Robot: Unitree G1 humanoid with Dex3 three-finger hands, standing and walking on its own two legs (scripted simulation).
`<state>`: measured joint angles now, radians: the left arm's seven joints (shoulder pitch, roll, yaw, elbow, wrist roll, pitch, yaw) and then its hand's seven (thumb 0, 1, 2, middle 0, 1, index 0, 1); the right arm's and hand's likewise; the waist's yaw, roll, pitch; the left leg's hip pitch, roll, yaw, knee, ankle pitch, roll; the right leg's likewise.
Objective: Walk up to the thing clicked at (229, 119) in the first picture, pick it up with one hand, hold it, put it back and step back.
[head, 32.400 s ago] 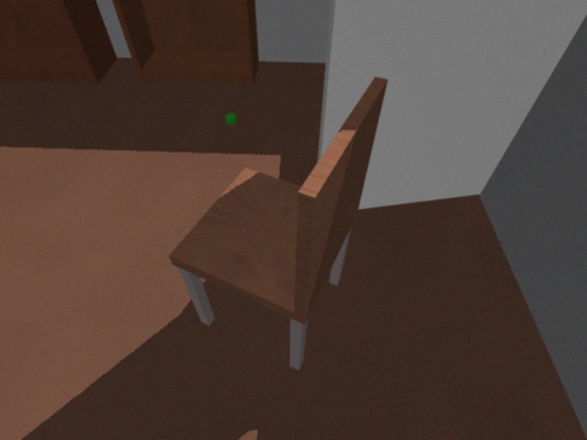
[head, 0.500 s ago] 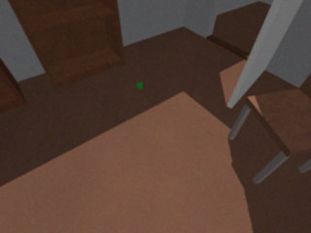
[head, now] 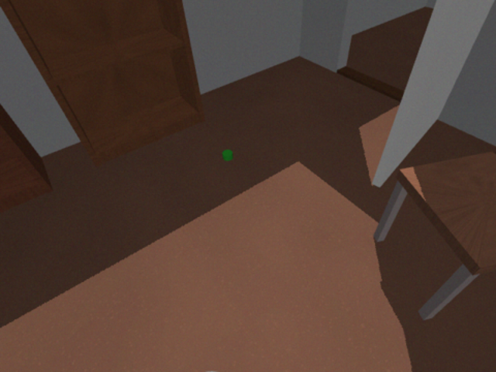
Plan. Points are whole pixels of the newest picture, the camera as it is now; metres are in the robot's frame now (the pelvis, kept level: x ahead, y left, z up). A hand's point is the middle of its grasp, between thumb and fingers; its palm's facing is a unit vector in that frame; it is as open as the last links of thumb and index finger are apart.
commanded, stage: walk up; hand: left
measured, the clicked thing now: (227, 155) +1.47 +0.28 -0.75
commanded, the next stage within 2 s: none
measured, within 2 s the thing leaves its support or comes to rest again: neither
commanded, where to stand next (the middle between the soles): +1.03 +0.08 m, yaw +1 degrees
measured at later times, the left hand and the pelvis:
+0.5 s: hand (131, 304) +0.28 +0.29 -0.15, palm faces +0.03 -0.95 -0.32, open 7.3 cm; pelvis +0.25 +0.03 +0.00, yaw +3 degrees
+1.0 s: hand (167, 210) +0.51 +0.26 -0.11, palm faces +0.05 -0.91 -0.41, open 7.3 cm; pelvis +0.48 -0.01 +0.00, yaw +2 degrees
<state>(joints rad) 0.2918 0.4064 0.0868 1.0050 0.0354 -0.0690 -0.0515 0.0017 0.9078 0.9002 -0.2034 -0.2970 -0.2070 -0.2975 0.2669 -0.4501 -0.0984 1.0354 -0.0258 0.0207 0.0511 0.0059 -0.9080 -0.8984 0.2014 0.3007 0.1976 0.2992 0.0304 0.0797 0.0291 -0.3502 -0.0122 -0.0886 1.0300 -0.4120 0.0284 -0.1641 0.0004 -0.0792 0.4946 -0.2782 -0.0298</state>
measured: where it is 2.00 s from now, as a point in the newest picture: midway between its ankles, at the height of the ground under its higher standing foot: (254, 237)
